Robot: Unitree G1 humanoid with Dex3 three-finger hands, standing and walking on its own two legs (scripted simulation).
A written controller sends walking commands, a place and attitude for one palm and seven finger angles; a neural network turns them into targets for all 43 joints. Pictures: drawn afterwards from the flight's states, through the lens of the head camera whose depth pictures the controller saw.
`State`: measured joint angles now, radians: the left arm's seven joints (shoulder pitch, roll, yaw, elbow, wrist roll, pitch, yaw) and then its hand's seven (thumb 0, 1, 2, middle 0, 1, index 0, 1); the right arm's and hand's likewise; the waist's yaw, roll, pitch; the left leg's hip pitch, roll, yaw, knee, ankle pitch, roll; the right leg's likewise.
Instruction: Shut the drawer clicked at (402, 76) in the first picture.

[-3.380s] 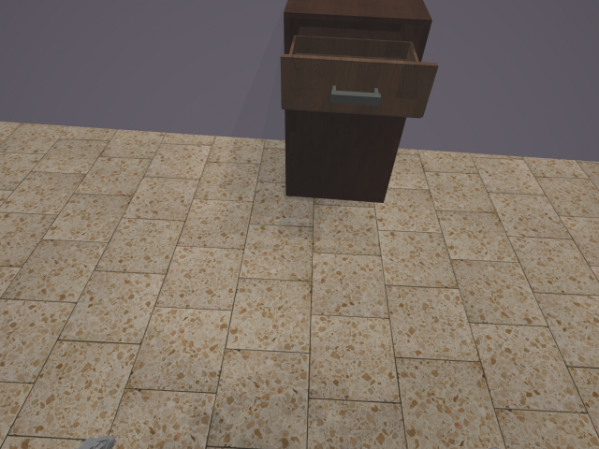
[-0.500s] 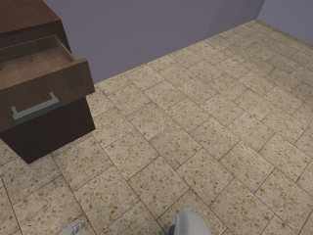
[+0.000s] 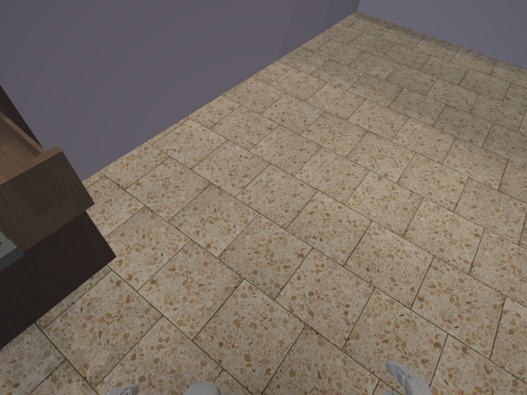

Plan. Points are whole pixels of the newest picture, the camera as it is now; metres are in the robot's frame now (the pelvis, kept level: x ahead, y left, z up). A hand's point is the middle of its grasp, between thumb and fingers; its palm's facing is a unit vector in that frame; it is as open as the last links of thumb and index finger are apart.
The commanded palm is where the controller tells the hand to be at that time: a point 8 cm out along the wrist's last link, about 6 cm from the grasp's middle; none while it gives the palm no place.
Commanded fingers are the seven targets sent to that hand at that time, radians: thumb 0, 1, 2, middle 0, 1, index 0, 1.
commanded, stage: walk to a spot facing it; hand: left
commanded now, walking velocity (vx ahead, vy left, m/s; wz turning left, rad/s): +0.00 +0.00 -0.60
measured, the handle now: out of the picture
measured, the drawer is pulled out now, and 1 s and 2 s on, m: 0.30 0.30 0.30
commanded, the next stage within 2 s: turn to face it in 1.58 s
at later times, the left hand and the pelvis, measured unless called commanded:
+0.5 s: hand (146, 392) +0.14 +0.21 -0.16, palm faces -0.29 -0.94 -0.19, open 7.4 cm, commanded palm none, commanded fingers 0.00 0.90 0.90 -0.20 -0.30 -0.20 -0.30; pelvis +0.01 +0.04 +0.01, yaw -19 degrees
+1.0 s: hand (195, 374) +0.17 +0.13 -0.14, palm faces -0.49 -0.85 -0.21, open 7.4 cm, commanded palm none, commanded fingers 0.00 0.90 0.90 -0.20 -0.30 -0.20 -0.30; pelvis +0.03 -0.01 +0.02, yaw -34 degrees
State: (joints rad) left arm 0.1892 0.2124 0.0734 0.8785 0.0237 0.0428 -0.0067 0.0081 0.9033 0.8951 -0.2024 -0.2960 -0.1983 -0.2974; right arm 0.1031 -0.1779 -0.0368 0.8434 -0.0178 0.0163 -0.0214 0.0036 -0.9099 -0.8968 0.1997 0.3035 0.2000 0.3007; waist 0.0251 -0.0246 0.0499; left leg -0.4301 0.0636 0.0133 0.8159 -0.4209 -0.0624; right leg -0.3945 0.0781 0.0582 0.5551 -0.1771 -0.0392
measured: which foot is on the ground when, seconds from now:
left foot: up 0.00-0.04, down 0.06-0.60, up 0.62-1.00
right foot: down 0.00-0.06, up 0.08-0.58, down 0.60-1.00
